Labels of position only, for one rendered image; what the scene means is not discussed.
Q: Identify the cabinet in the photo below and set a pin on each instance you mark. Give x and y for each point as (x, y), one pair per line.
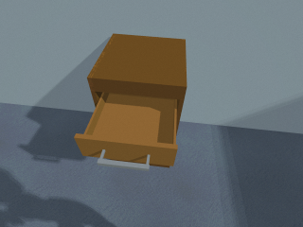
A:
(141, 66)

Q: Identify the handle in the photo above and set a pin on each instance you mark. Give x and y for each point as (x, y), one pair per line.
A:
(122, 164)

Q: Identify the drawer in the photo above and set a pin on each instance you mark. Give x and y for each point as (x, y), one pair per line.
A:
(130, 128)

